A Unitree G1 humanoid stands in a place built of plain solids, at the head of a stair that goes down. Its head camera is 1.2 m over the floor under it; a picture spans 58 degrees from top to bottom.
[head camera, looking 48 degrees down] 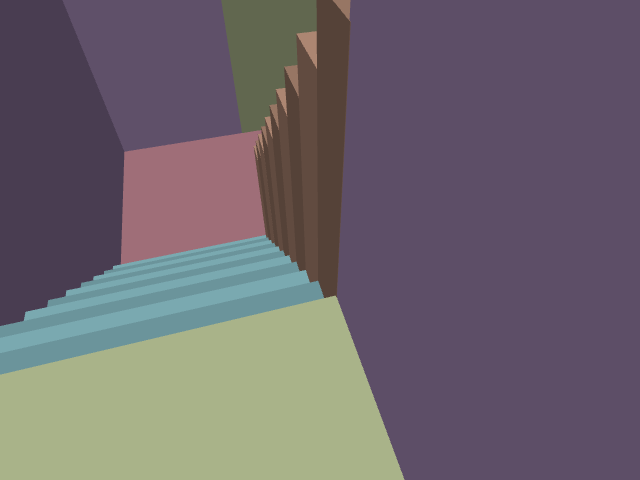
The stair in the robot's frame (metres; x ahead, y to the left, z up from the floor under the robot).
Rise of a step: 0.20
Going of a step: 0.22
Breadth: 1.46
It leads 16 degrees to the left of straight ahead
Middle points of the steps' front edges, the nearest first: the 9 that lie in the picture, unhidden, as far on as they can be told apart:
0.63 0.65 0.00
0.85 0.71 -0.20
1.06 0.77 -0.40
1.27 0.83 -0.60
1.48 0.89 -0.80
1.69 0.95 -1.00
1.90 1.01 -1.20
2.12 1.07 -1.40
2.33 1.13 -1.60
